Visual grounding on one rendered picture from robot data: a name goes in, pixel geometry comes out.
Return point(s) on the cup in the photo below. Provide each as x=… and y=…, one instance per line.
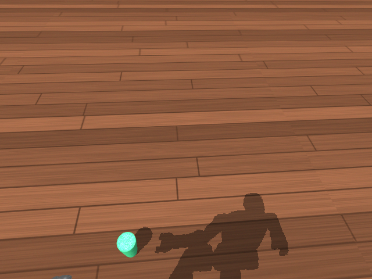
x=127, y=244

